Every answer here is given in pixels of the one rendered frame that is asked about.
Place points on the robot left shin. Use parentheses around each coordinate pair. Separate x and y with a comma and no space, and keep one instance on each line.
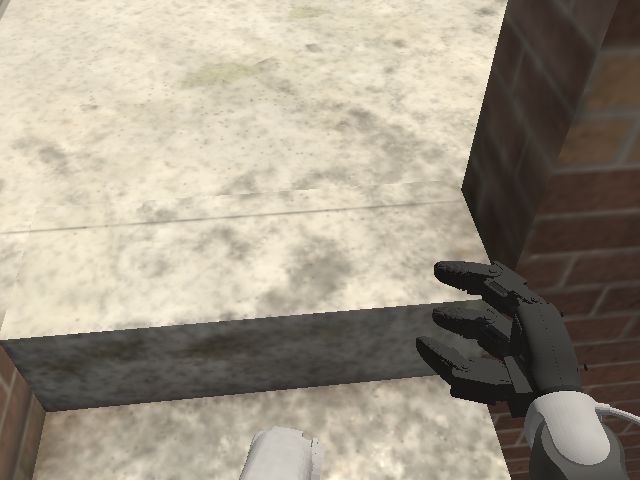
(254,438)

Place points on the right robot forearm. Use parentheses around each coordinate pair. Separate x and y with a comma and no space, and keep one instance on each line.
(569,441)

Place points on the right robot hand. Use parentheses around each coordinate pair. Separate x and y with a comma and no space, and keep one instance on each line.
(536,349)

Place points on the robot left thigh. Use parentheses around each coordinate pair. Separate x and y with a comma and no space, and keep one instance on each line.
(283,454)

